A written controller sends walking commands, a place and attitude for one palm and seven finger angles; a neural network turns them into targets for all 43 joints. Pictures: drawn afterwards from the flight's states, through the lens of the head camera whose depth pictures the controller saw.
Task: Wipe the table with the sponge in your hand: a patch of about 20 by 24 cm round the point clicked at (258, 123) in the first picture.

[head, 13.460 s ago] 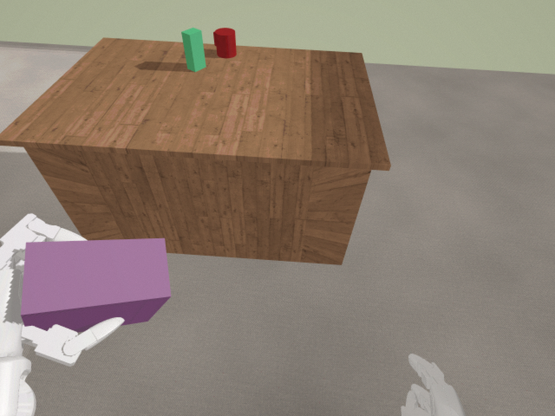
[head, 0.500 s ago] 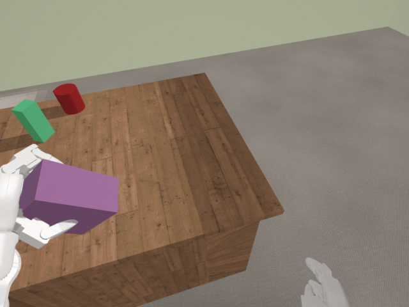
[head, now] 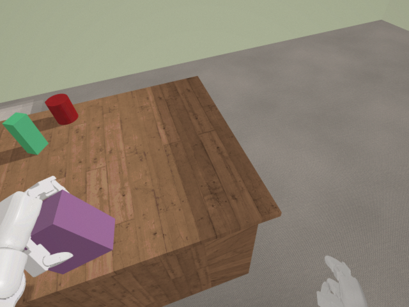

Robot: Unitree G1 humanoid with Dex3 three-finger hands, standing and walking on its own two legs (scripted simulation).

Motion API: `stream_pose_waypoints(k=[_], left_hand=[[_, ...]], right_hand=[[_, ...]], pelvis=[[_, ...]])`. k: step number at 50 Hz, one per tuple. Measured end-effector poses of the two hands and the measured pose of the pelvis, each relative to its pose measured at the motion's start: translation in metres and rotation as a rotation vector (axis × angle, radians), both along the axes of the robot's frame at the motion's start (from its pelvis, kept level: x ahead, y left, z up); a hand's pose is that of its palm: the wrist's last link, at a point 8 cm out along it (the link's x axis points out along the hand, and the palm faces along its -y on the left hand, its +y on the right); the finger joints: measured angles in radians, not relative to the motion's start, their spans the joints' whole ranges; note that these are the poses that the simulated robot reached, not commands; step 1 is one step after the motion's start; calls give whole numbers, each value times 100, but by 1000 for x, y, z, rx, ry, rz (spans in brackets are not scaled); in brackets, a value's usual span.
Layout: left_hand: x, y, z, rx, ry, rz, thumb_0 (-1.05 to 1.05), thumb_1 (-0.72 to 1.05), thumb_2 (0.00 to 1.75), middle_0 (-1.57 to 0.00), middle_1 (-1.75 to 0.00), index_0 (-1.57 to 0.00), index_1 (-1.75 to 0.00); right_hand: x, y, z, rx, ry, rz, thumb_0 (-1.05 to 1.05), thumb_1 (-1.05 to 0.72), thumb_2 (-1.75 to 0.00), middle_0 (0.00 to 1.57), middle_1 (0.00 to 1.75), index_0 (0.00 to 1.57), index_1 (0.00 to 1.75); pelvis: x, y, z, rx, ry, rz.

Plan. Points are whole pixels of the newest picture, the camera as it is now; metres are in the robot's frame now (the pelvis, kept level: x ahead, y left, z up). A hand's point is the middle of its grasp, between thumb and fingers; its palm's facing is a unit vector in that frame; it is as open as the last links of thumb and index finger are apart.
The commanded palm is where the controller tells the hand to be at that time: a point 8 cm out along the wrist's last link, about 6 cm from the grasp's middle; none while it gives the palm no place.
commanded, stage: turn the palm down, sponge in hand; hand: left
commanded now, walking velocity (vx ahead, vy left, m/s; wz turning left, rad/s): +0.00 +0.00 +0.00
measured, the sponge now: (72, 238) +0.21 +0.28 +0.06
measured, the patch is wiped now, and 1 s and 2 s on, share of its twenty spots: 0.00 0.00 0.00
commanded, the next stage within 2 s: move the sponge above the wiping area in 1.14 s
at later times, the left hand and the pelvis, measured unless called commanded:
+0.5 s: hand (45, 225) +0.21 +0.31 +0.09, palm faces +0.01 -0.21 -0.98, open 10.7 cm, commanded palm +0.19 +0.31 +0.17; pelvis +0.00 +0.03 +0.01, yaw +0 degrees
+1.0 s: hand (51, 218) +0.22 +0.30 +0.10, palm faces -0.01 -0.08 -1.00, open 10.7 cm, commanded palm +0.20 +0.30 +0.17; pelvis +0.01 +0.02 +0.02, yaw +0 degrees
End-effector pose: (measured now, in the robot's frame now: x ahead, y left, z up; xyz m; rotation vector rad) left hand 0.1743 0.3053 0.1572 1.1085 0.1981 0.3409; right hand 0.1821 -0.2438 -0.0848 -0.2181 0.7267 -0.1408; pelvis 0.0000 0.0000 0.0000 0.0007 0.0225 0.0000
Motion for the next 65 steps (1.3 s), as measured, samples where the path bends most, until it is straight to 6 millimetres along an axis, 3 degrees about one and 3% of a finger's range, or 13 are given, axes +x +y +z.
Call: stream_pose_waypoints(k=[7, 15, 19, 27, 38, 48, 58, 65], left_hand=[[8, -14, 1, 70, -11, -107, 0, -55, 103, -67, -129, -70, -127], [12, 13, 11, 155, 11, 31, 0, -55, 103, -67, -129, -70, -127], [13, 20, 4, 168, 88, 67, 0, -55, 103, -67, -129, -69, -128], [18, 6, -10, 230, 156, -35, 0, -55, 103, -67, -129, -70, -127], [26, 20, 2, 332, 155, 100, 0, -55, 103, -67, -129, -69, -127], [31, -4, -7, 321, 209, 0, 0, -55, 103, -67, -129, -69, -127], [32, 2, -2, 322, 164, 77, 0, -55, 103, -67, -129, -69, -127], [31, -8, -7, 317, 196, 39, 0, -55, 103, -67, -129, -69, -127]], right_hand=[[15, 28, 10, 18, -41, 33, 1, -91, -89, 20, 30, 20, 30], [29, 56, 17, 69, -48, 77, 1, -90, -89, 20, 30, 20, 30], [35, 66, 18, 72, -44, 104, 1, -90, -89, 20, 30, 20, 30], [44, 79, 19, 58, -26, 156, 1, -90, -89, 20, 30, 20, 30], [55, 82, 16, 96, 3, 180, 1, -90, -89, 20, 30, 20, 30], [66, 75, 21, 87, -23, 187, 1, -91, -89, 20, 30, 20, 30], [65, 62, 23, 82, -22, 167, 1, -91, -89, 20, 30, 20, 30], [63, 59, 23, 81, -34, 155, 1, -91, -89, 20, 30, 20, 30]], pelvis=[[0, 10, 2, -3, -7, 0], [0, 23, 8, -8, -27, -2], [-1, 28, 10, -7, -37, 5], [-1, 32, 13, -6, -43, 8], [4, 30, 15, -5, -48, 11], [8, 24, 16, -2, -48, 7], [8, 18, 16, -3, -55, 3], [5, 18, 15, 0, -60, 2]])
